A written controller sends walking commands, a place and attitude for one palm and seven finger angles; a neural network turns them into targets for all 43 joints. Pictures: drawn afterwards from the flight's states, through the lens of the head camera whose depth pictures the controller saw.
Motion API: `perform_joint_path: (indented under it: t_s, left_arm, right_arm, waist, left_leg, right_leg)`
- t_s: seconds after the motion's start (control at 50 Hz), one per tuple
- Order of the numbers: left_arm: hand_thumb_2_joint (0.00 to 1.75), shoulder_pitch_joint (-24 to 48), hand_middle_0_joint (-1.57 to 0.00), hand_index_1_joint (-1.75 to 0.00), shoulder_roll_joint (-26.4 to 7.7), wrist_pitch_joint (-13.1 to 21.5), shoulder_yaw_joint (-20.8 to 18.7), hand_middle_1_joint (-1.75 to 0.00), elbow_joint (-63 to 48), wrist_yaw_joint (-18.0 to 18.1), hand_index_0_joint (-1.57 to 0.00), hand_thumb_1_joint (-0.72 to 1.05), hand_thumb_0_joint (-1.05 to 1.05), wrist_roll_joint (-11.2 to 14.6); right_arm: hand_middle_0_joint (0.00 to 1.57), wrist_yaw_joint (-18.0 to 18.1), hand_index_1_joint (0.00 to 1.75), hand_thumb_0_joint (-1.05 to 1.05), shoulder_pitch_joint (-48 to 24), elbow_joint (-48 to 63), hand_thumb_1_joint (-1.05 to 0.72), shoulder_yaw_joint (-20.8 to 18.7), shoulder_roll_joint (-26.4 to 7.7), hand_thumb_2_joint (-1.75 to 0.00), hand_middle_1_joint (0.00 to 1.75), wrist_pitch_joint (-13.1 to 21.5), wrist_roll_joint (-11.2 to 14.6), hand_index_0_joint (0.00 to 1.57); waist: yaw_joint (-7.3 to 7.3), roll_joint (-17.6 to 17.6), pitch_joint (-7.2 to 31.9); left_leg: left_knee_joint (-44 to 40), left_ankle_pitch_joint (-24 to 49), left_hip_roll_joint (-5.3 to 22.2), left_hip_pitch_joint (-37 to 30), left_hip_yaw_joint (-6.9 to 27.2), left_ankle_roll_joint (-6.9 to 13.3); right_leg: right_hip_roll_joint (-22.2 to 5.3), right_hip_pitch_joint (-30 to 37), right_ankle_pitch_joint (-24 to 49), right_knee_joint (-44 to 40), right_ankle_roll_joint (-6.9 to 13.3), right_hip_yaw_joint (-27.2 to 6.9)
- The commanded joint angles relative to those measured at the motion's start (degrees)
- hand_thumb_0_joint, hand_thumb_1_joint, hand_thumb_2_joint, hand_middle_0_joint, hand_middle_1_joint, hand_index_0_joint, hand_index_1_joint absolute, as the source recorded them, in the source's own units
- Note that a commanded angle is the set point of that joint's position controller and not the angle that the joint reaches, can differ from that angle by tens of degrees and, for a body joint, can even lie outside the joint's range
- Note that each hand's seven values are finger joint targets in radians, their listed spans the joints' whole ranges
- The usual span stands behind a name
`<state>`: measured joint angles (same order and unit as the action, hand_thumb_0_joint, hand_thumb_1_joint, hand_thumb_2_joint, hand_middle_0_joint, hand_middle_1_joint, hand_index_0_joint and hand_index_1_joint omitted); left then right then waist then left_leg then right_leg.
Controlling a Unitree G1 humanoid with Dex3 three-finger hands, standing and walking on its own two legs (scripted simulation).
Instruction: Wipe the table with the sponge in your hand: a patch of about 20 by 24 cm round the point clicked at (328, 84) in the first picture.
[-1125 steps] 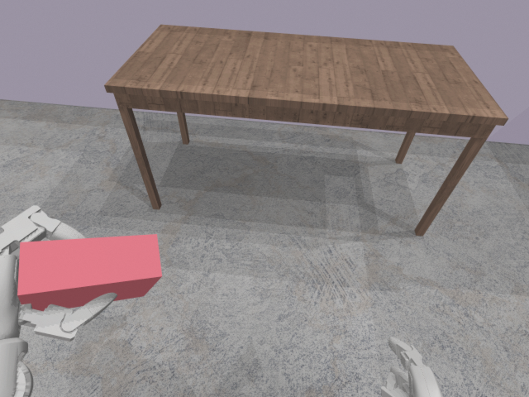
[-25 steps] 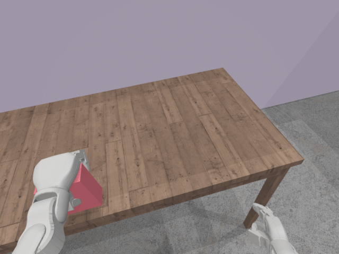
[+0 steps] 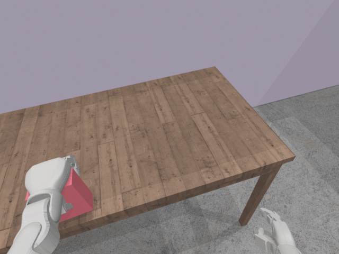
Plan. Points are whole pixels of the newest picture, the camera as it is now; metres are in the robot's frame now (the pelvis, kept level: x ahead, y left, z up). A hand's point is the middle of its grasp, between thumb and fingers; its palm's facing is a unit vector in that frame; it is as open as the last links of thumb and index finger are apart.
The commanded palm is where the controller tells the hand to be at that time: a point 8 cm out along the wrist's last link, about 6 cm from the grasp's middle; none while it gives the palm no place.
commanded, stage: move the sponge above the wiping area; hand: left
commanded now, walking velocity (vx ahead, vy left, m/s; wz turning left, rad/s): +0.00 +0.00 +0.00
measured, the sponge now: (67, 200) +0.22 +0.31 -0.02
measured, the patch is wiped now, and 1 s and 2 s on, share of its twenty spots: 0.00 0.00 0.00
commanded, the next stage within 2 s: lower the sponge onto the table in 0.82 s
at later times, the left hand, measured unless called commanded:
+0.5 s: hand (64, 184) +0.24 +0.31 +0.03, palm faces -0.07 -0.09 -0.99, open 9.4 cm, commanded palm +0.22 +0.30 +0.10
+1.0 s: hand (66, 190) +0.23 +0.30 +0.03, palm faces -0.07 -0.10 -0.99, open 9.4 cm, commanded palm +0.21 +0.29 +0.10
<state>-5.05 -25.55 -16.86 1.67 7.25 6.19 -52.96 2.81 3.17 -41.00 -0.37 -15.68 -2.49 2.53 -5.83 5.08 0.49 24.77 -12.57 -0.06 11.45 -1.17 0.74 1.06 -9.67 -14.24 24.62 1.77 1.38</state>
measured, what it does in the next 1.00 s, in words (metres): stands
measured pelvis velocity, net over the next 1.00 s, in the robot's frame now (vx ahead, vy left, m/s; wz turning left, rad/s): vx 0.00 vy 0.01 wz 0.01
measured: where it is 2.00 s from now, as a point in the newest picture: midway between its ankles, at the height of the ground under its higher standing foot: outside the picture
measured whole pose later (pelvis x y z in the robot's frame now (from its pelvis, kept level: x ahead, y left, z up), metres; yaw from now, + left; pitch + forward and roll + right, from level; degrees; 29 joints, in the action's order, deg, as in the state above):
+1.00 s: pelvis +0.00 +0.01 +0.00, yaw +1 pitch -1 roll +0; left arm -4.1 -23.1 -19.0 5.7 7.4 6.8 -54.2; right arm 2.3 1.4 -40.5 0.6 -14.3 -3.3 2.6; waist -6.8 5.2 0.9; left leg 24.9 -12.5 -0.8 11.7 -0.6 1.2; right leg 0.5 -9.6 -14.3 24.7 1.4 1.7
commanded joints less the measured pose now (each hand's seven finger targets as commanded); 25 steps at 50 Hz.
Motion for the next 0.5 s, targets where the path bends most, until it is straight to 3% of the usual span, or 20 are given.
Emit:
perform_joint_path:
  t_s: [0.0, 0.06, 0.08, 0.1, 0.14, 0.16, 0.18, 0.2, 0.22, 0.24, 0.28, 0.3, 0.34, 0.36, 0.38, 0.4, 0.46, 0.48]
  left_arm:
    - [1.3, 16.49, -1.2, -1.6, -13.28, 1.25, -6.15, -1.6, -9.89, 1.64, -1.2, 0.1, 0.0, -1.04]
    - [1.3, 18.21, -1.2, -1.6, -13.28, 4.33, -5.89, -1.6, -10.89, 2.24, -1.2, 0.1, 0.0, -2.41]
    - [1.3, 18.79, -1.2, -1.6, -15.02, 5.16, -7.67, -1.6, -12.6, 2.7, -1.2, 0.1, 0.0, -2.56]
    - [1.3, 17.74, -1.2, -1.6, -12.82, 5.84, -6.08, -1.6, -12.28, 3.13, -1.2, 0.1, 0.0, -2.28]
    - [1.3, 17.68, -1.2, -1.6, -12.43, 6.48, -6.12, -1.6, -10.25, 4.0, -1.2, 0.1, 0.0, -3.13]
    - [1.3, 17.73, -1.2, -1.6, -12.66, 6.23, -6.6, -1.6, -8.99, 4.5, -1.2, 0.1, 0.0, -3.47]
    - [1.3, 17.41, -1.2, -1.6, -14.58, 5.79, -8.89, -1.6, -9.75, 5.08, -1.2, 0.1, 0.0, -3.26]
    - [1.3, 17.44, -1.2, -1.6, -11.76, 5.21, -6.39, -1.6, -8.99, 5.35, -1.2, 0.1, 0.0, -3.09]
    - [1.3, 15.29, -1.2, -1.6, -13.2, 4.52, -8.23, -1.6, -7.42, 5.75, -1.2, 0.1, 0.0, -3.25]
    - [1.3, 15.06, -1.2, -1.6, -12.03, 3.74, -7.17, -1.6, -7.03, 5.8, -1.2, 0.1, 0.0, -3.15]
    - [1.3, 15.27, -1.2, -1.6, -13.69, 1.6, -8.68, -1.6, -5.51, 5.92, -1.2, 0.1, 0.0, -2.89]
    - [1.3, 14.44, -1.2, -1.6, -11.74, 0.85, -6.99, -1.6, -5.48, 5.76, -1.2, 0.1, 0.0, -2.02]
    - [1.3, 14.63, -1.2, -1.6, -12.33, -0.31, -6.86, -1.6, -4.76, 5.06, -1.2, 0.1, 0.0, -2.06]
    - [1.3, 13.97, -1.2, -1.6, -13.07, -0.51, -7.41, -1.6, -5.47, 4.77, -1.2, 0.1, 0.0, -2.12]
    - [1.3, 13.91, -1.2, -1.6, -14.12, -0.57, -8.06, -1.6, -7.65, 4.5, -1.2, 0.1, 0.0, -2.17]
    - [1.3, 14.2, -1.2, -1.6, -10.66, -0.43, -4.7, -1.6, -8.79, 4.03, -1.2, 0.1, 0.0, -1.82]
    - [1.3, 14.63, -1.2, -1.6, -11.52, 0.66, -4.86, -1.6, -8.47, 3.23, -1.2, 0.1, 0.0, -2.47]
    - [1.3, 16.16, -1.2, -1.6, -12.92, 1.19, -5.97, -1.6, -10.36, 3.16, -1.2, 0.1, 0.0, -2.35]
  right_arm:
    - [0.2, 1.41, 0.3, 0.0, -10.48, 9.39, -0.9, -1.72, -5.76, -0.9, 0.3, 3.18, 0.11, 0.2]
    - [0.2, 1.33, 0.3, 0.0, -9.6, 8.88, -0.9, -2.18, -5.48, -0.9, 0.3, 4.15, -0.42, 0.2]
    - [0.2, 1.51, 0.3, 0.0, -9.75, 9.14, -0.9, -2.13, -5.44, -0.9, 0.3, 4.46, -0.58, 0.2]
    - [0.2, 1.6, 0.3, 0.0, -9.03, 9.19, -0.9, -2.43, -5.17, -0.9, 0.3, 4.7, -0.52, 0.2]
    - [0.2, 1.27, 0.3, 0.0, -8.43, 8.52, -0.9, -2.5, -5.28, -0.9, 0.3, 4.71, -0.71, 0.2]
    - [0.2, 1.18, 0.3, 0.0, -8.19, 8.12, -0.9, -2.73, -5.46, -0.9, 0.3, 4.54, -0.7, 0.2]
    - [0.2, 1.15, 0.3, 0.0, -8.82, 8.35, -0.9, -2.66, -5.67, -0.9, 0.3, 4.44, -0.58, 0.2]
    - [0.2, 1.1, 0.3, 0.0, -8.37, 8.54, -0.9, -2.64, -5.45, -0.9, 0.3, 4.3, -0.45, 0.2]
    - [0.2, 0.89, 0.3, 0.0, -8.51, 8.39, -0.9, -2.77, -5.57, -0.9, 0.3, 4.18, -0.33, 0.2]
    - [0.2, 0.71, 0.3, 0.0, -8.88, 8.46, -0.9, -2.67, -5.69, -0.9, 0.3, 3.84, -0.22, 0.2]
    - [0.2, 0.68, 0.3, 0.0, -9.88, 8.4, -0.9, -2.38, -6.03, -0.9, 0.3, 3.14, -0.04, 0.2]
    - [0.2, 0.62, 0.3, 0.0, -9.25, 8.94, -0.9, -2.46, -5.85, -0.9, 0.3, 2.95, 0.18, 0.2]
    - [0.2, 0.59, 0.3, 0.0, -9.99, 8.99, -0.9, -2.12, -5.97, -0.9, 0.3, 2.72, 0.31, 0.2]
    - [0.2, 0.51, 0.3, 0.0, -10.13, 9.06, -0.9, -2.29, -6.06, -0.9, 0.3, 2.5, 0.27, 0.2]
    - [0.2, 0.53, 0.3, 0.0, -10.93, 9.54, -0.9, -2.09, -6.19, -0.9, 0.3, 2.47, 0.15, 0.2]
    - [0.2, 0.47, 0.3, 0.0, -10.46, 10.19, -0.9, -1.98, -5.54, -0.9, 0.3, 2.62, 0.24, 0.2]
    - [0.2, 0.4, 0.3, 0.0, -9.98, 9.62, -0.9, -2.13, -5.63, -0.9, 0.3, 2.89, 0.03, 0.2]
    - [0.2, 0.64, 0.3, 0.0, -10.48, 9.72, -0.9, -1.93, -5.71, -0.9, 0.3, 3.0, -0.09, 0.2]
  waist:
    - [0.52, -2.87, 10.06]
    - [0.21, -0.65, 12.95]
    - [-0.11, -0.45, 13.74]
    - [0.28, 0.82, 13.63]
    - [0.22, -0.16, 13.89]
    - [0.18, -1.47, 13.75]
    - [-0.44, -0.1, 13.47]
    - [-0.09, -0.64, 13.59]
    - [-0.83, -2.02, 13.9]
    - [-0.65, -1.72, 13.8]
    - [-1.05, -2.62, 12.43]
    - [-0.78, -3.19, 12.84]
    - [-0.81, -4.71, 13.27]
    - [-0.91, -4.95, 13.8]
    - [-1.21, -3.02, 13.84]
    - [-0.56, -2.35, 14.05]
    - [-0.21, -3.14, 13.0]
    - [-0.07, -1.94, 12.16]
  left_leg:
    - [-1.02, 9.5, -2.24, -3.9, 3.58, 2.3]
    - [-0.2, 12.02, -2.13, -5.91, 4.04, 2.31]
    - [-0.21, 12.28, -2.16, -6.38, 4.72, 2.21]
    - [0.0, 12.25, -1.93, -6.24, 3.87, 2.4]
    - [0.14, 13.28, -1.72, -5.98, 4.57, 1.92]
    - [0.32, 13.79, -1.68, -5.58, 4.34, 1.84]
    - [-0.33, 13.14, -1.69, -5.3, 4.77, 1.58]
    - [-0.26, 12.97, -1.58, -4.66, 4.08, 1.67]
    - [-0.19, 13.66, -1.57, -4.33, 4.33, 1.51]
    - [-0.19, 14.14, -1.61, -3.85, 3.99, 1.39]
    - [-0.87, 13.23, -1.71, -3.11, 4.3, 1.14]
    - [-0.97, 12.8, -1.62, -2.42, 3.74, 1.42]
    - [-0.89, 12.97, -1.73, -2.54, 3.87, 1.52]
    - [-0.63, 13.68, -1.74, -2.74, 3.87, 1.58]
    - [-0.83, 13.52, -2.09, -3.03, 4.34, 1.51]
    - [-0.7, 13.75, -1.81, -3.56, 3.98, 1.77]
    - [-0.19, 13.65, -1.7, -4.35, 4.54, 2.01]
    - [-0.5, 12.91, -1.66, -4.68, 5.09, 1.9]
  right_leg:
    - [0.25, 0.62, 10.29, -4.09, 2.11, -5.37]
    - [0.19, 0.0, 12.3, -3.4, 2.44, -5.24]
    - [0.7, 0.26, 11.97, -3.26, 2.76, -6.15]
    - [0.45, 0.19, 12.29, -2.98, 2.51, -4.87]
    - [0.51, -0.74, 12.75, -2.73, 2.67, -4.7]
    - [0.49, -0.82, 13.59, -2.56, 2.69, -4.92]
    - [0.8, -0.47, 12.43, -2.68, 3.03, -5.92]
    - [0.62, -0.16, 12.81, -2.21, 2.72, -4.35]
    - [0.53, 0.16, 13.29, -2.01, 2.78, -4.43]
    - [0.36, 0.48, 14.47, -1.96, 2.74, -4.6]
    - [0.57, 0.55, 13.6, -2.16, 2.87, -5.53]
    - [0.36, 1.59, 13.52, -1.91, 2.5, -4.14]
    - [0.12, 1.94, 14.35, -2.04, 2.32, -4.48]
    - [0.0, 2.42, 15.37, -1.8, 2.29, -4.69]
    - [0.25, 2.77, 14.85, -1.84, 2.63, -5.74]
    - [0.12, 2.46, 14.89, -1.65, 2.34, -3.97]
    - [0.21, 0.8, 13.97, -2.27, 2.32, -4.28]
    - [0.62, 0.21, 12.71, -2.61, 2.6, -5.07]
